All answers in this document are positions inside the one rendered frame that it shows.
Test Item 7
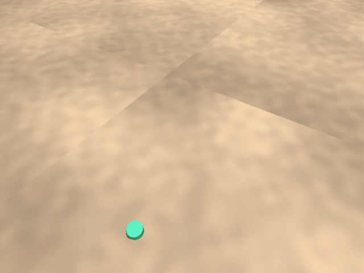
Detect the tin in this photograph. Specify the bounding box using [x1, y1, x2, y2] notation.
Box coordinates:
[126, 221, 144, 240]

